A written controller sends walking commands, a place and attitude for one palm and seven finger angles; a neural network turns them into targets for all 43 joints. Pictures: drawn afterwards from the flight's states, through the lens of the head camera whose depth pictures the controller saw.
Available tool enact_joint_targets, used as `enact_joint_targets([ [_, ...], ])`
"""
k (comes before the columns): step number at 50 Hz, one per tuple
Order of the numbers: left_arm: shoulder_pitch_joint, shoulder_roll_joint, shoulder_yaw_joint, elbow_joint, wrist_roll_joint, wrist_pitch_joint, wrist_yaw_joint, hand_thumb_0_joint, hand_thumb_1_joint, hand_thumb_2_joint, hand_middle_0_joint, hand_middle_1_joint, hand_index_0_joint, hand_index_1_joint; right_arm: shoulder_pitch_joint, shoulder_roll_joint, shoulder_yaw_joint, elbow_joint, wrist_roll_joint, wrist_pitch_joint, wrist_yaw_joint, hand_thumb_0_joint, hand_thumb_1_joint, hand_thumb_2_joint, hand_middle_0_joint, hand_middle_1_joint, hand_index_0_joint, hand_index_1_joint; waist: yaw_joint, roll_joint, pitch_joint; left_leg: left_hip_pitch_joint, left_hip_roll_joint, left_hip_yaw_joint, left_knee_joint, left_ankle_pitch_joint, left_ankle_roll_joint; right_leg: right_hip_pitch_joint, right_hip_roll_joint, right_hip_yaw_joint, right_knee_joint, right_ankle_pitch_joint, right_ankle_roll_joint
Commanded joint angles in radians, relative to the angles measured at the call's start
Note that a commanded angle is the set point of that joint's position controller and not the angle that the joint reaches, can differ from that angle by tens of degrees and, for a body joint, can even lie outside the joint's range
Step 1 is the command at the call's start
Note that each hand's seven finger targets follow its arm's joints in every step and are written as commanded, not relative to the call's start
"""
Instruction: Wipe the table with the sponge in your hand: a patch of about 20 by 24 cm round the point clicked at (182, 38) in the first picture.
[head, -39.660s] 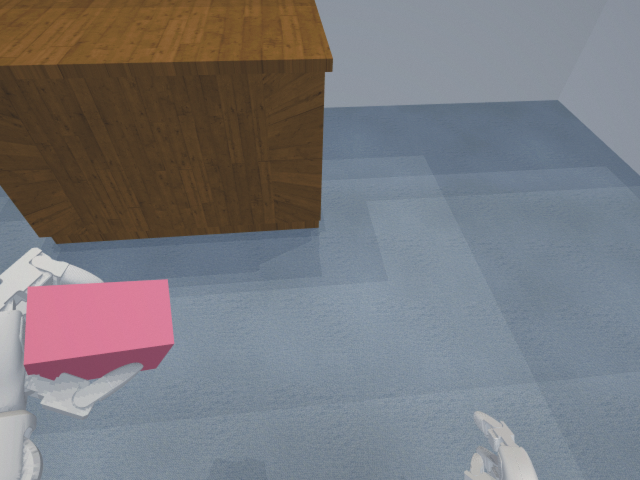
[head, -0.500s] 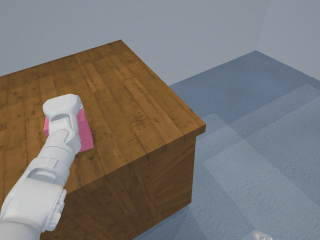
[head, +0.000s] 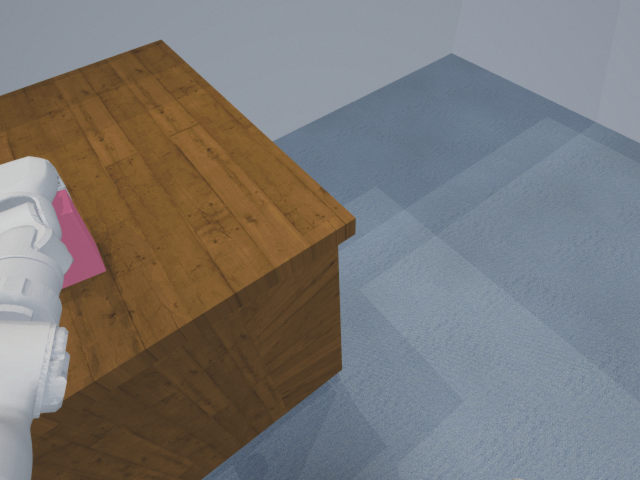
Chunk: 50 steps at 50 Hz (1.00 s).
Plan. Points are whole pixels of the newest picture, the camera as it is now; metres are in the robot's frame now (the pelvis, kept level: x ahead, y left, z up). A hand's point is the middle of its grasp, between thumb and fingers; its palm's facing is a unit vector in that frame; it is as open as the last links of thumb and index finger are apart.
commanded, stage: wipe forward along the third lane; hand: left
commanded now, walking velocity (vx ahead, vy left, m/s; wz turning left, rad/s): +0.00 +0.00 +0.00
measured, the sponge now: (51, 254) +0.42 +0.34 +0.07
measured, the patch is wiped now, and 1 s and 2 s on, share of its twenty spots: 0.90 0.90 0.90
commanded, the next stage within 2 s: bring the hand home and regain balance in 0.96 s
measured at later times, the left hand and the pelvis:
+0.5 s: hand (37, 191) +0.49 +0.35 +0.12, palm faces -0.21 +0.00 -0.98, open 10.3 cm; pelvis +0.02 -0.02 +0.00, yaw -7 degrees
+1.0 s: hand (71, 164) +0.51 +0.30 +0.14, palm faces -0.19 +0.01 -0.98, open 10.3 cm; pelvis +0.06 -0.07 +0.00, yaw -5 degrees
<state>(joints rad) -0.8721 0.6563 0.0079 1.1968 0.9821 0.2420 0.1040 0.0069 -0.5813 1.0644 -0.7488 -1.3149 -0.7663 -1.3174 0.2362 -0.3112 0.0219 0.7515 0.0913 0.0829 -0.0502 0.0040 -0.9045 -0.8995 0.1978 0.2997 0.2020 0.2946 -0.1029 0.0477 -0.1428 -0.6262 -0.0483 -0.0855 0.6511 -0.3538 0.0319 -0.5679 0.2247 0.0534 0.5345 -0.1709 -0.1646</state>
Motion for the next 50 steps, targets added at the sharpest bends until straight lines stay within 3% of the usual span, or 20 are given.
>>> enact_joint_targets([
  [1,-0.393,0.372,0.011,-0.091,0.045,0.001,0.015,0.0,0.1,1.3,-1.2,-1.6,-1.2,-1.6,0.021,-0.149,-0.036,-0.097,0.0,-0.041,-0.007,0.0,-0.9,-0.9,0.2,0.3,0.2,0.3,-0.016,-0.055,-0.252,-0.241,0.007,-0.008,0.028,-0.051,-0.006,0.47,-0.325,0.432,-0.128,0.031,0.278],
  [3,-0.408,0.432,0.048,-0.087,0.051,-0.017,0.004,0.0,0.1,1.3,-1.2,-1.6,-1.2,-1.6,0.046,-0.159,-0.039,-0.086,-0.006,-0.044,-0.008,0.0,-0.9,-0.9,0.2,0.3,0.2,0.3,-0.021,-0.059,-0.285,-0.241,0.01,-0.004,0.035,-0.035,-0.001,0.47,-0.311,0.41,-0.112,0.04,0.201],
  [5,-0.426,0.456,0.045,-0.077,0.061,-0.041,-0.007,0.0,0.1,1.3,-1.2,-1.6,-1.2,-1.6,0.069,-0.162,-0.036,-0.088,-0.006,-0.045,-0.01,0.0,-0.9,-0.9,0.2,0.3,0.2,0.3,-0.025,-0.024,-0.281,-0.242,0.009,0.003,0.038,-0.022,0.003,0.441,-0.294,0.389,-0.105,0.012,0.185],
  [6,-0.417,0.468,0.055,-0.079,0.059,-0.055,-0.01,0.0,0.1,1.3,-1.2,-1.6,-1.2,-1.6,0.072,-0.162,-0.038,-0.093,-0.005,-0.049,-0.009,0.0,-0.9,-0.9,0.2,0.3,0.2,0.3,-0.023,0.001,-0.279,-0.253,0.012,0.001,0.051,-0.031,-0.001,0.446,-0.308,0.42,-0.109,0.021,0.198],
  [9,-0.401,0.528,0.1,-0.08,0.047,-0.077,-0.018,0.0,0.1,1.3,-1.2,-1.6,-1.2,-1.6,0.09,-0.169,-0.042,-0.093,-0.008,-0.05,-0.005,0.0,-0.9,-0.9,0.2,0.3,0.2,0.3,-0.021,-0.051,-0.324,-0.32,0.013,-0.012,0.104,-0.072,-0.015,0.507,-0.339,0.477,-0.083,0.112,0.281],
  [11,-0.401,0.553,0.118,-0.085,0.052,-0.094,-0.02,0.0,0.1,1.3,-1.2,-1.6,-1.2,-1.6,0.106,-0.172,-0.044,-0.091,-0.012,-0.049,-0.002,0.0,-0.9,-0.9,0.2,0.3,0.2,0.3,-0.021,-0.031,-0.332,-0.328,0.013,-0.012,0.119,-0.062,-0.016,0.501,-0.33,0.459,-0.055,0.177,0.217],
  [13,-0.37,0.58,0.14,-0.078,0.054,-0.108,-0.023,0.0,0.1,1.3,-1.2,-1.6,-1.2,-1.6,0.121,-0.178,-0.047,-0.096,-0.015,-0.044,0.004,0.0,-0.9,-0.9,0.2,0.3,0.2,0.3,-0.019,-0.005,-0.331,-0.342,0.01,-0.01,0.143,-0.055,-0.018,0.497,-0.322,0.456,-0.033,0.251,0.205],
  [15,-0.337,0.623,0.168,-0.08,0.052,-0.113,-0.027,0.0,0.1,1.3,-1.2,-1.6,-1.2,-1.6,0.113,-0.177,-0.047,-0.108,-0.014,-0.04,0.011,0.0,-0.9,-0.9,0.2,0.3,0.2,0.3,-0.005,0.008,-0.324,-0.395,0.009,-0.023,0.194,-0.118,-0.03,0.531,-0.356,0.52,-0.021,0.322,0.276],
  [17,-0.31,0.67,0.215,-0.083,0.03,-0.116,-0.028,0.0,0.1,1.3,-1.2,-1.6,-1.2,-1.6,0.106,-0.184,-0.05,-0.113,-0.012,-0.038,0.014,0.0,-0.9,-0.9,0.2,0.3,0.2,0.3,-0.008,-0.086,-0.337,-0.46,0.005,-0.041,0.259,-0.194,-0.042,0.576,-0.374,0.536,0.023,0.427,0.334],
  [19,-0.32,0.702,0.235,-0.106,0.035,-0.131,-0.031,0.0,0.1,1.3,-1.2,-1.6,-1.2,-1.6,0.122,-0.189,-0.05,-0.119,-0.016,-0.039,0.015,0.0,-0.9,-0.9,0.2,0.3,0.2,0.3,-0.002,-0.025,-0.367,-0.454,-0.003,-0.033,0.288,-0.179,-0.037,0.568,-0.362,0.497,0.052,0.475,0.241],
  [20,-0.294,0.724,0.252,-0.094,0.041,-0.138,-0.032,0.0,0.1,1.3,-1.2,-1.6,-1.2,-1.6,0.124,-0.186,-0.053,-0.13,-0.019,-0.036,0.019,0.0,-0.9,-0.9,0.2,0.3,0.2,0.3,0.002,0.005,-0.372,-0.456,-0.004,-0.028,0.31,-0.175,-0.04,0.558,-0.364,0.5,0.061,0.487,0.235],
  [22,-0.239,0.797,0.301,-0.081,0.031,-0.145,-0.034,0.0,0.1,1.3,-1.2,-1.6,-1.2,-1.6,0.122,-0.198,-0.049,-0.138,-0.015,-0.027,0.024,0.0,-0.9,-0.9,0.2,0.3,0.2,0.3,-0.002,-0.03,-0.367,-0.508,-0.008,-0.035,0.369,-0.209,-0.054,0.587,-0.386,0.534,0.095,0.57,0.256],
  [24,-0.24,0.805,0.303,-0.097,0.014,-0.153,-0.044,0.0,0.1,1.3,-1.2,-1.6,-1.2,-1.6,0.119,-0.204,-0.044,-0.143,-0.015,-0.027,0.026,0.0,-0.9,-0.9,0.2,0.3,0.2,0.3,-0.01,-0.039,-0.355,-0.535,-0.016,-0.031,0.419,-0.235,-0.065,0.601,-0.409,0.536,0.111,0.633,0.333],
  [25,-0.228,0.827,0.32,-0.104,0.01,-0.161,-0.052,0.0,0.1,1.3,-1.2,-1.6,-1.2,-1.6,0.115,-0.206,-0.044,-0.146,-0.017,-0.027,0.03,0.0,-0.9,-0.9,0.2,0.3,0.2,0.3,-0.006,-0.007,-0.355,-0.536,-0.021,-0.025,0.443,-0.237,-0.07,0.597,-0.412,0.53,0.12,0.663,0.34],
  [27,-0.209,0.87,0.362,-0.126,0.006,-0.183,-0.06,0.0,0.1,1.3,-1.2,-1.6,-1.2,-1.6,0.107,-0.206,-0.044,-0.154,-0.021,-0.019,0.03,0.0,-0.9,-0.9,0.2,0.3,0.2,0.3,-0.004,-0.006,-0.382,-0.53,-0.021,-0.022,0.471,-0.219,-0.067,0.575,-0.4,0.501,0.147,0.692,0.287],
  [33,-0.035,0.899,0.474,-0.15,-0.026,-0.24,-0.056,0.0,0.1,1.3,-1.2,-1.6,-1.2,-1.6,0.104,-0.219,-0.05,-0.196,-0.034,0.005,0.043,0.0,-0.9,-0.9,0.2,0.3,0.2,0.3,0.039,-0.057,-0.415,-0.541,-0.045,-0.015,0.557,-0.216,-0.075,0.593,-0.416,0.473,0.212,0.865,0.309],
  [37,0.029,0.885,0.501,-0.155,-0.078,-0.24,-0.057,0.0,0.1,1.3,-1.2,-1.6,-1.2,-1.6,0.094,-0.24,-0.052,-0.217,-0.032,0.021,0.05,0.0,-0.9,-0.9,0.2,0.3,0.2,0.3,0.031,-0.123,-0.362,-0.565,-0.059,-0.003,0.608,-0.246,-0.086,0.603,-0.43,0.485,0.225,0.949,0.334],
  [42,0.023,0.927,0.529,-0.198,-0.104,-0.252,-0.078,0.0,0.1,1.3,-1.2,-1.6,-1.2,-1.6,0.078,-0.256,-0.047,-0.235,-0.03,0.047,0.042,0.0,-0.9,-0.9,0.2,0.3,0.2,0.3,0.031,-0.114,-0.358,-0.565,-0.066,0.011,0.648,-0.251,-0.08,0.61,-0.436,0.482,0.239,0.981,0.338],
  [45,0.093,0.952,0.579,-0.235,-0.104,-0.277,-0.086,0.0,0.1,1.3,-1.2,-1.6,-1.2,-1.6,0.066,-0.255,-0.047,-0.262,-0.035,0.064,0.039,0.0,-0.9,-0.9,0.2,0.3,0.2,0.3,0.067,-0.092,-0.393,-0.553,-0.075,0.015,0.671,-0.245,-0.07,0.635,-0.438,0.479,0.268,1.064,0.328],
  [50,0.197,0.969,0.614,-0.225,-0.178,-0.294,-0.125,0.0,0.1,1.3,-1.2,-1.6,-1.2,-1.6,0.06,-0.26,-0.05,-0.297,-0.034,0.104,0.025,0.0,-0.9,-0.9,0.2,0.3,0.2,0.3,0.074,-0.113,-0.359,-0.559,-0.07,0.041,0.814,-0.279,-0.081,0.679,-0.476,0.53,0.258,1.176,0.35],
])
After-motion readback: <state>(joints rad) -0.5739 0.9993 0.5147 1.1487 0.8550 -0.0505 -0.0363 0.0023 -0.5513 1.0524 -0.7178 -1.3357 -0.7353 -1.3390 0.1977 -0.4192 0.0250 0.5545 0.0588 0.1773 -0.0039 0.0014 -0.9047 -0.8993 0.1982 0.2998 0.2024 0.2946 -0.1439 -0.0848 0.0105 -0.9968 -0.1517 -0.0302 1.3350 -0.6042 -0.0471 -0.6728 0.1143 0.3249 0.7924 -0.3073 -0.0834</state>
